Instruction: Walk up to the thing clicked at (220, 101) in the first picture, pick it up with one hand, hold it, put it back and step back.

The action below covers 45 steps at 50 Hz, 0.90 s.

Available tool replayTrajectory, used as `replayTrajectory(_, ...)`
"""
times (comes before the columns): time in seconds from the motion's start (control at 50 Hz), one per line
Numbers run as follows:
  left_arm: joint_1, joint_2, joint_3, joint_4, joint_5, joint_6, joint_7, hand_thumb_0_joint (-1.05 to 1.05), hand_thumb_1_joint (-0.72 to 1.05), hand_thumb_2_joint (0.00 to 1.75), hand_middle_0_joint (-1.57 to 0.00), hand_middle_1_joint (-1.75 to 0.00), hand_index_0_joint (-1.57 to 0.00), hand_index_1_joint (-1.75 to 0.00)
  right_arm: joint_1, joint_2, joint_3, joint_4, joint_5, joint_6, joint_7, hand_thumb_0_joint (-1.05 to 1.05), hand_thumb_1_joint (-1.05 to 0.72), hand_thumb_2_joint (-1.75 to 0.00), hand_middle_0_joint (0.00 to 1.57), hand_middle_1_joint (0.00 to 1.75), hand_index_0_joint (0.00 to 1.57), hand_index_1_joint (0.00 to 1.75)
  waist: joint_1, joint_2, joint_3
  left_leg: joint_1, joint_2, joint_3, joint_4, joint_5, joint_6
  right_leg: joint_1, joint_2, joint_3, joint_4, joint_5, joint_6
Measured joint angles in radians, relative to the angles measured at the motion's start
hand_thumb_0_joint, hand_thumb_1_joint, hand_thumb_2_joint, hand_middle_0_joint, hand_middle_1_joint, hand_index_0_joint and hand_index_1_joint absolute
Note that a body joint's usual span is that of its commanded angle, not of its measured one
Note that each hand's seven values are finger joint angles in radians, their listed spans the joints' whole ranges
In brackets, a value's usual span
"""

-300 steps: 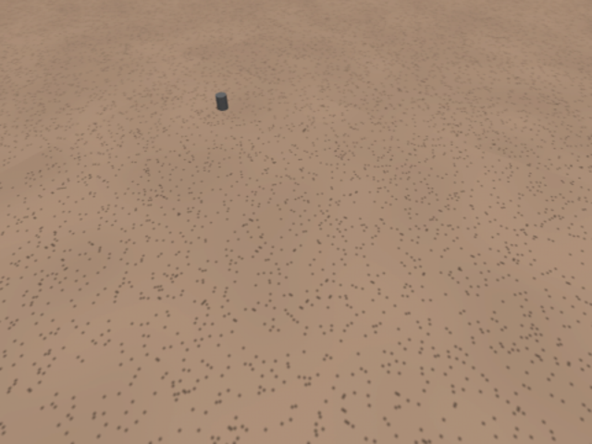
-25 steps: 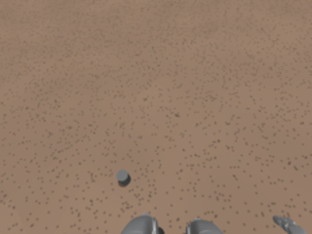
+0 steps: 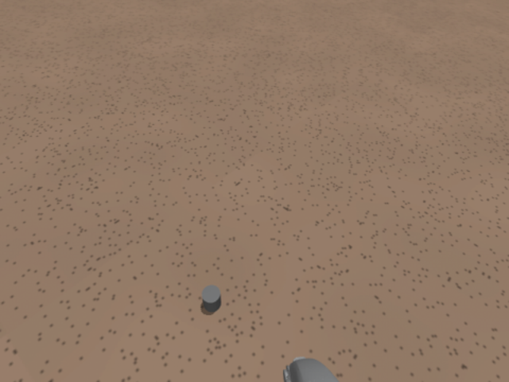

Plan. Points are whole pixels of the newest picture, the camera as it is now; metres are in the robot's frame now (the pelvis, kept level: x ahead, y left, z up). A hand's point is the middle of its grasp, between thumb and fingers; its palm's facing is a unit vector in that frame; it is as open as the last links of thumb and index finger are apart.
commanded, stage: walk up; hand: left
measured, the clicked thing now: (211, 298) +0.54 +0.14 -0.70
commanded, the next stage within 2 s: stand in 1.72 s
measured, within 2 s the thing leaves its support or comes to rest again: neither
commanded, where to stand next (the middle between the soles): +0.13 -0.09 m, yaw -1 degrees
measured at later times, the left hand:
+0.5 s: hand (144, 368) +0.19 +0.20 -0.13, palm faces -0.11 -0.92 -0.36, open 7.4 cm
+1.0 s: hand out of the picture +0.17 +0.19 -0.13, palm faces -0.05 -0.94 -0.33, open 7.4 cm
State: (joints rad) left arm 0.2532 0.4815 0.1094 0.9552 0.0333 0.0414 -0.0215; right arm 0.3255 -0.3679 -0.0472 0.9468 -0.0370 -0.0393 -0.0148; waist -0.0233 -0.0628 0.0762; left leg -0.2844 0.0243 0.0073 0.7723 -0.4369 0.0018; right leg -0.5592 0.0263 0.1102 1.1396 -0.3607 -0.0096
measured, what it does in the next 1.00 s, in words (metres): steps on the spot: right foot, then left foot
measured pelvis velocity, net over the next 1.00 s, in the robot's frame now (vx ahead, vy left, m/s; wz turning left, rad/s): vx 0.07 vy -0.06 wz -0.05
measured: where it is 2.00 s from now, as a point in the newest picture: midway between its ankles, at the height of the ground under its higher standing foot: outside the picture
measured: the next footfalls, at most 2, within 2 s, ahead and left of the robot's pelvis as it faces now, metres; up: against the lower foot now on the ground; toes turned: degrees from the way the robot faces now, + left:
right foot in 0.28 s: +0.10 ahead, -0.18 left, +0.00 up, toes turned -4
left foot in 0.54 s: +0.15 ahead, +0.07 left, +0.00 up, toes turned -3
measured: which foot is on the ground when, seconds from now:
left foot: down 0.00-0.30, up 0.32-0.52, down 0.54-1.00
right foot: up 0.00-0.26, down 0.28-1.00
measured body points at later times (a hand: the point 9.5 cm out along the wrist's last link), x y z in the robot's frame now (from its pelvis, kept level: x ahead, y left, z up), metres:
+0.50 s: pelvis +0.05 -0.05 +0.01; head +0.09 -0.06 +0.45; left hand +0.19 +0.25 -0.10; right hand +0.08 -0.38 -0.11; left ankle +0.09 +0.07 -0.69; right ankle +0.07 -0.18 -0.71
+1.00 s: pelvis +0.07 -0.06 +0.03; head +0.09 -0.06 +0.48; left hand +0.17 +0.24 -0.10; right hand +0.17 -0.37 -0.10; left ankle +0.12 +0.07 -0.71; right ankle +0.07 -0.18 -0.71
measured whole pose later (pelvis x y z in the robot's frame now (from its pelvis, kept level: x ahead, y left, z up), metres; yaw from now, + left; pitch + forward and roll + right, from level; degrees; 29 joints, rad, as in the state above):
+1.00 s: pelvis +0.07 -0.06 +0.03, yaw -3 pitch -3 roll +0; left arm 0.06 0.35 0.00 1.13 -0.01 0.00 -0.01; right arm 0.02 -0.37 0.01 1.11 0.01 -0.02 0.01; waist 0.01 0.01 0.10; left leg -0.24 0.02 0.00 0.46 -0.18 -0.02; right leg -0.19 -0.02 -0.02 0.49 -0.26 0.01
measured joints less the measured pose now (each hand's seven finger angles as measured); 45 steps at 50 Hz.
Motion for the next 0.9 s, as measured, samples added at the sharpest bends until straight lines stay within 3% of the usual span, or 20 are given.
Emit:
replayTrajectory(0.14, -0.003, -0.018, -0.01, 0.008, -0.003, 0.005, -0.028, 0.01, 0.9, 0.9, -0.2, -0.3, -0.2, -0.3, 0.04, -0.043, -0.016, 0.001, 0.006, -0.04, -0.015, 0.01, -0.9, -0.9, 0.21, 0.3, 0.2, 0.3, 0.0, -0.019, 0.021, 0.056, 0.032, 0.036, -0.11, 0.036, -0.011, 0.075, -0.037, 0.006, -0.13, -0.014, 0.013)
replayTrajectory(0.22, -0.044, -0.037, -0.027, -0.002, -0.014, -0.01, -0.03, 0.01, 0.9, 0.9, -0.2, -0.3, -0.2, -0.3, 0.043, -0.068, -0.017, -0.022, 0.009, -0.039, -0.012, 0.01, -0.9, -0.9, 0.21, 0.3, 0.2, 0.3, -0.012, -0.005, 0.047, 0.076, 0.063, 0.047, -0.124, 0.029, -0.031, 0.114, -0.072, -0.062, -0.282, -0.033, 0.0)
replayTrajectory(0.28, -0.081, -0.05, -0.035, -0.019, -0.021, -0.033, -0.027, 0.01, 0.9, 0.9, -0.2, -0.3, -0.2, -0.3, 0.037, -0.085, -0.008, -0.035, 0.019, -0.02, -0.009, 0.01, -0.9, -0.9, 0.21, 0.3, 0.2, 0.3, -0.02, 0.019, 0.058, 0.058, 0.089, 0.04, -0.063, -0.01, -0.044, 0.188, -0.062, -0.112, -0.467, 0.063, -0.012)
replayTrajectory(0.3, -0.098, -0.062, -0.035, -0.024, -0.019, -0.044, -0.023, 0.01, 0.9, 0.9, -0.2, -0.3, -0.2, -0.3, 0.027, -0.091, -0.006, -0.034, 0.025, -0.012, -0.011, 0.01, -0.9, -0.9, 0.21, 0.3, 0.2, 0.3, -0.023, 0.043, 0.071, 0.036, 0.108, 0.022, -0.002, -0.023, -0.031, 0.196, -0.045, -0.125, -0.466, 0.08, 0.003)
replayTrajectory(0.32, -0.108, -0.07, -0.036, -0.035, -0.018, -0.053, -0.019, 0.01, 0.9, 0.9, -0.2, -0.3, -0.2, -0.3, 0.014, -0.09, -0.002, -0.031, 0.032, -0.003, -0.014, 0.01, -0.9, -0.9, 0.2, 0.3, 0.2, 0.3, -0.025, 0.054, 0.08, 0.003, 0.099, -0.011, 0.083, -0.03, -0.014, 0.194, -0.039, -0.132, -0.443, 0.068, 0.011)
replayTrajectory(0.36, -0.115, -0.084, -0.045, -0.057, -0.023, -0.063, -0.016, 0.01, 0.9, 0.9, -0.2, -0.3, -0.2, -0.3, -0.017, -0.076, 0.003, -0.024, 0.038, 0.011, -0.021, 0.01, -0.91, -0.9, 0.2, 0.3, 0.2, 0.3, -0.016, 0.049, 0.086, -0.063, 0.036, -0.054, 0.26, -0.106, 0.007, 0.197, -0.047, -0.12, -0.419, 0.045, 0.006)
replayTrajectory(0.4, -0.116, -0.102, -0.059, -0.069, -0.029, -0.062, -0.011, 0.01, 0.9, 0.9, -0.21, -0.3, -0.2, -0.3, -0.038, -0.07, 0.009, -0.025, 0.045, 0.008, -0.02, 0.01, -0.91, -0.9, 0.2, 0.3, 0.2, 0.3, -0.009, 0.059, 0.081, -0.114, 0.005, -0.055, 0.335, -0.119, 0.017, 0.217, -0.051, -0.116, -0.433, 0.043, -0.003)
replayTrajectory(0.48, -0.114, -0.116, -0.077, -0.071, -0.02, -0.056, 0.0, 0.01, 0.9, 0.9, -0.21, -0.3, -0.2, -0.3, -0.063, -0.054, 0.018, -0.025, 0.044, -0.01, -0.006, 0.01, -0.91, -0.9, 0.2, 0.3, 0.2, 0.3, 0.004, 0.077, 0.051, -0.136, 0.006, 0.001, 0.162, -0.043, 0.012, 0.232, -0.055, -0.114, -0.441, 0.033, -0.001)
replayTrajectory(0.54, -0.12, -0.104, -0.084, -0.059, -0.035, -0.047, 0.005, 0.01, 0.9, 0.9, -0.21, -0.3, -0.2, -0.3, -0.082, -0.037, 0.022, -0.014, 0.034, -0.017, -0.002, 0.01, -0.91, -0.9, 0.2, 0.3, 0.2, 0.3, 0.008, 0.072, 0.039, -0.084, -0.007, 0.022, -0.054, 0.141, 0.01, 0.215, -0.061, -0.112, -0.374, -0.011, 0.019)
replayTrajectory(0.56, -0.128, -0.097, -0.082, -0.048, -0.042, -0.039, 0.009, 0.01, 0.9, 0.9, -0.21, -0.3, -0.2, -0.3, -0.094, -0.023, 0.022, -0.006, 0.027, -0.015, -0.003, 0.01, -0.91, -0.9, 0.2, 0.3, 0.2, 0.3, 0.01, 0.054, 0.042, -0.081, -0.019, 0.031, -0.05, 0.148, 0.008, 0.209, -0.073, -0.102, -0.347, -0.027, 0.023)
replayTrajectory(0.62, -0.144, -0.091, -0.08, -0.01, -0.052, -0.021, 0.019, 0.01, 0.9, 0.9, -0.21, -0.3, -0.2, -0.3, -0.125, -0.001, 0.037, 0.01, 0.023, -0.004, 0.006, 0.01, -0.91, -0.9, 0.2, 0.3, 0.2, 0.3, 0.008, 0.046, 0.036, -0.092, -0.017, 0.027, -0.026, 0.119, 0.01, 0.21, -0.058, -0.092, -0.329, -0.087, -0.008)
replayTrajectory(0.64, -0.147, -0.089, -0.078, 0.002, -0.051, -0.022, 0.019, 0.01, 0.9, 0.9, -0.21, -0.3, -0.2, -0.3, -0.135, 0.005, 0.042, 0.017, 0.023, 0.001, 0.008, 0.01, -0.91, -0.9, 0.2, 0.3, 0.2, 0.3, 0.009, 0.047, 0.033, -0.093, -0.013, 0.023, -0.028, 0.118, 0.006, 0.218, -0.054, -0.095, -0.349, -0.066, -0.011)
replayTrajectory(0.66, -0.149, -0.088, -0.077, 0.015, -0.049, -0.026, 0.019, 0.01, 0.9, 0.9, -0.2, -0.3, -0.2, -0.3, -0.147, 0.009, 0.045, 0.025, 0.024, 0.006, 0.009, 0.01, -0.91, -0.9, 0.2, 0.3, 0.2, 0.3, 0.012, 0.05, 0.034, -0.092, -0.008, 0.018, -0.033, 0.119, 0.0, 0.228, -0.05, -0.102, -0.375, -0.019, -0.002)
replayTrajectory(0.72, -0.144, -0.092, -0.082, 0.051, -0.042, -0.038, 0.014, 0.01, 0.9, 0.9, -0.2, -0.3, -0.2, -0.3, -0.184, 0.018, 0.05, 0.049, 0.034, 0.015, 0.014, 0.01, -0.91, -0.9, 0.21, 0.3, 0.2, 0.3, 0.016, 0.052, 0.03, -0.075, -0.004, 0.008, -0.084, 0.145, -0.012, 0.247, -0.047, -0.112, -0.426, 0.0, 0.014)
replayTrajectory(0.9, -0.169, -0.128, -0.107, 0.144, -0.043, -0.044, 0.012, 0.01, 0.9, 0.9, -0.2, -0.3, -0.2, -0.3, -0.275, -0.006, 0.05, 0.128, 0.045, 0.02, 0.02, 0.01, -0.91, -0.9, 0.2, 0.3, 0.2, 0.3, 0.027, 0.072, 0.032, 0.006, -0.007, -0.003, -0.243, 0.225, -0.016, 0.328, -0.048, -0.126, -0.579, 0.069, 0.015)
